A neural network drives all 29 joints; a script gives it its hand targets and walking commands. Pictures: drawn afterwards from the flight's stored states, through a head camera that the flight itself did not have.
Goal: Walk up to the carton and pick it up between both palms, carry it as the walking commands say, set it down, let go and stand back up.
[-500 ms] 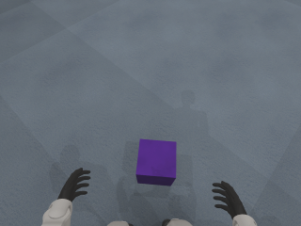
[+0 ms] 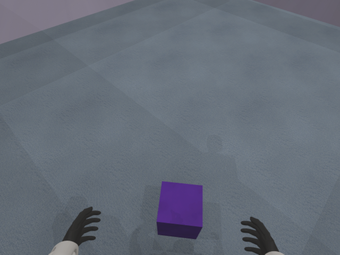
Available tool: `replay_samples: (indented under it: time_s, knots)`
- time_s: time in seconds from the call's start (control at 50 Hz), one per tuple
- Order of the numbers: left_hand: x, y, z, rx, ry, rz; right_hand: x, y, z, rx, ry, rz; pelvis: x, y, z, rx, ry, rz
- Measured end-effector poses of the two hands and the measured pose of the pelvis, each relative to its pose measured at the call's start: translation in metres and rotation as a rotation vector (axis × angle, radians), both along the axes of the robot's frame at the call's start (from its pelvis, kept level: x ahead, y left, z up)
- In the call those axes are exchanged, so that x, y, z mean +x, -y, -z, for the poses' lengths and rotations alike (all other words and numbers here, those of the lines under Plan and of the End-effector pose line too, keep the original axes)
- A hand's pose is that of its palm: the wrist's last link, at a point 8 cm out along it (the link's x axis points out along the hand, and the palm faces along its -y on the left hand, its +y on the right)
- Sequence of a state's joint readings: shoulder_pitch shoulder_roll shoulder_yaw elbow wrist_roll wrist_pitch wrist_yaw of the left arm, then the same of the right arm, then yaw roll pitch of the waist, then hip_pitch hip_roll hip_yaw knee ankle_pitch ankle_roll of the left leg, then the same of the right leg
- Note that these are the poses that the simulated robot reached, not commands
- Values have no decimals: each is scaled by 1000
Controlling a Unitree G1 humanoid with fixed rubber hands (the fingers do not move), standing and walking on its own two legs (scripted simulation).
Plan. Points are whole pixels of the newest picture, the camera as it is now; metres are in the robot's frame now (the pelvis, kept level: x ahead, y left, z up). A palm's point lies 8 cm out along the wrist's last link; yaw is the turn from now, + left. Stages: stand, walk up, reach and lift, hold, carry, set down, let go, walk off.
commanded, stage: let go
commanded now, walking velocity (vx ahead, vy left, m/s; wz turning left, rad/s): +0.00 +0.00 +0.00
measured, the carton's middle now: (179, 211) +0.42 -0.04 -0.65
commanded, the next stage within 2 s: stand in 0.04 s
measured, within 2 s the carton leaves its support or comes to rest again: neither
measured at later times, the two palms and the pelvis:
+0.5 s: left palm out of the picture +0.08 +0.27 -0.09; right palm out of the picture +0.07 -0.30 -0.09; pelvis -0.01 -0.01 +0.00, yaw +0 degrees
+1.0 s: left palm out of the picture +0.02 +0.27 -0.11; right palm out of the picture +0.01 -0.31 -0.11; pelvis -0.04 -0.02 +0.00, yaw +0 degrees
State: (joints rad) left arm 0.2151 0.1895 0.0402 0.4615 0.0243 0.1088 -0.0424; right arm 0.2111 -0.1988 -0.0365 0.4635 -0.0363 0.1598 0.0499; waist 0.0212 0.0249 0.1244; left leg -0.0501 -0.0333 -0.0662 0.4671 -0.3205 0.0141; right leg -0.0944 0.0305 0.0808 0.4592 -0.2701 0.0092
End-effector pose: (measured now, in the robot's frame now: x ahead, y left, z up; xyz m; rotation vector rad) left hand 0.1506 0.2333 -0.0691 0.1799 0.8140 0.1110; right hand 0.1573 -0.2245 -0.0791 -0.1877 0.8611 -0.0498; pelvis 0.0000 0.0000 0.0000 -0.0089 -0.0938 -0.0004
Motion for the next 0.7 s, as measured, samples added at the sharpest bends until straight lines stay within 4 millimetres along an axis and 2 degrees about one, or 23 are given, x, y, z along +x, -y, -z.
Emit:
replay_samples:
  time_s: [0.08,0.16,0.28,0.36,0.7]
  knots:
    - [-6,-4,4,18,-19,-8,-10,9,7,-24,-36,28,0,1,2,1,-19,2]
    - [-18,-18,13,88,-69,-1,-22,29,13,-61,-37,63,4,2,3,1,-61,0]
    - [-34,-38,14,136,-58,-38,-42,61,9,-135,-10,105,8,5,3,1,-64,-2]
    - [-45,-44,14,151,-48,-45,-56,74,7,-166,7,123,3,7,3,2,-55,-1]
    - [-110,-36,31,132,-179,-48,-131,80,30,-151,-151,101,-33,16,2,8,-55,2]
